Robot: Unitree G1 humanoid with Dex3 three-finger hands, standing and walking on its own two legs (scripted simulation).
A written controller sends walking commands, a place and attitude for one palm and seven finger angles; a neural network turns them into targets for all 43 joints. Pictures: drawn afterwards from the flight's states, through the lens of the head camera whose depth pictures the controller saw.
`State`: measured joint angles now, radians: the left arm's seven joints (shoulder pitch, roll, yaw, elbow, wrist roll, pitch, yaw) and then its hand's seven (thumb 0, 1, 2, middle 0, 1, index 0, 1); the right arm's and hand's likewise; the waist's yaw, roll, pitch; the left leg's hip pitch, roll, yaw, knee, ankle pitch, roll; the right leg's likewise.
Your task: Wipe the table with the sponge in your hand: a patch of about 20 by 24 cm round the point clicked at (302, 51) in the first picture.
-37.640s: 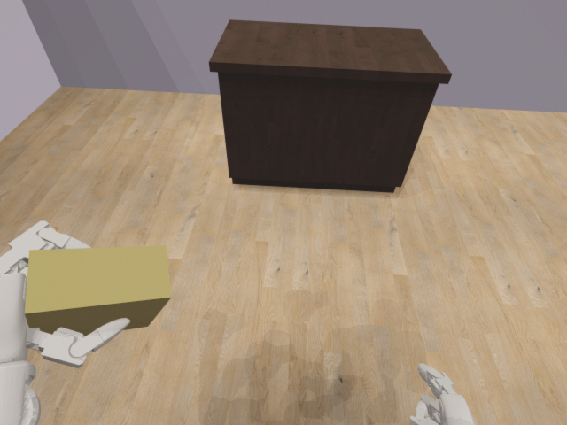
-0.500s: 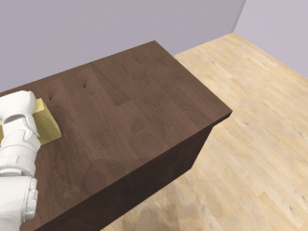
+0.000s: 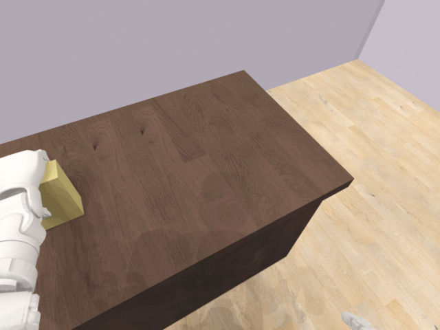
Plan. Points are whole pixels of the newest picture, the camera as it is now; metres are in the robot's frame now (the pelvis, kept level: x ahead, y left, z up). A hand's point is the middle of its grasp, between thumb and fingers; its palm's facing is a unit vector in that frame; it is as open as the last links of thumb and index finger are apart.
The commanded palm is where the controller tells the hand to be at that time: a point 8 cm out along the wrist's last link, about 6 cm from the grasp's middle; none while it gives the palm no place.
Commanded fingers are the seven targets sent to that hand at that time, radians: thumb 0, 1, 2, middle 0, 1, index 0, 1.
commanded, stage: wipe back along the first lane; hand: left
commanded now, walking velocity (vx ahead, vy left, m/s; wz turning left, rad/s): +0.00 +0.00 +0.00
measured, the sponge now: (40, 206) +0.34 +0.38 -0.01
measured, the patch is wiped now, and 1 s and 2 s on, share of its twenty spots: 1.00 1.00 1.00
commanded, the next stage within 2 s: lift the sponge slowly off the table in 1.76 s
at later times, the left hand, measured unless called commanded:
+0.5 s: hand (27, 210) +0.31 +0.37 +0.03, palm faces -0.07 +0.00 -1.00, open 9.9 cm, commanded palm +0.28 +0.34 +0.06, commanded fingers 0.00 0.10 1.30 -1.20 -1.60 -1.20 -1.60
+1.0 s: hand (32, 232) +0.27 +0.34 +0.03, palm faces -0.05 -0.02 -1.00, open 9.9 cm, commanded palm +0.23 +0.31 +0.06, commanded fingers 0.00 0.10 1.30 -1.20 -1.60 -1.20 -1.60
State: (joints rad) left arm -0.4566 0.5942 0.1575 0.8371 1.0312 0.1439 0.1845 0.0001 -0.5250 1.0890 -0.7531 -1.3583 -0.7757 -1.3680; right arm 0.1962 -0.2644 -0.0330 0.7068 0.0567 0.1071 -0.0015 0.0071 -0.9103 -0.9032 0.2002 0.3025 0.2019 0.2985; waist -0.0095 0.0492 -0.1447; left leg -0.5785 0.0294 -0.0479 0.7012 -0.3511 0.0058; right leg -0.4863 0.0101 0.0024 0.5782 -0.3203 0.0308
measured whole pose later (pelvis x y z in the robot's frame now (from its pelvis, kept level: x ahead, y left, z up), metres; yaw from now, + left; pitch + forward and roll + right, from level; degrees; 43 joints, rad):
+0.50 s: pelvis -0.01 +0.01 +0.00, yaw +1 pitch +10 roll -3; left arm -0.31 0.53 0.05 0.64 0.99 0.25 0.21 -0.01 -0.48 1.05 -0.72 -1.37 -0.74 -1.38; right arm 0.18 -0.25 -0.02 0.69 0.07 0.11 -0.02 0.01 -0.91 -0.90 0.20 0.30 0.20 0.30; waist 0.02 0.06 -0.14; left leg -0.54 0.01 -0.05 0.70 -0.34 0.02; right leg -0.44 -0.01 -0.01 0.58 -0.32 0.03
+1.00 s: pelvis +0.00 +0.00 +0.00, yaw +1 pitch +7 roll -2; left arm -0.11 0.46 -0.02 0.39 0.98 0.34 0.21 0.00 -0.46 1.04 -0.71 -1.38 -0.73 -1.39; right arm 0.12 -0.26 -0.01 0.66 0.07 0.09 -0.02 0.01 -0.91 -0.90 0.20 0.30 0.20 0.30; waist 0.06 0.07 -0.13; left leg -0.45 0.01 -0.06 0.67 -0.34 0.01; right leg -0.36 -0.01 -0.01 0.56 -0.33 0.03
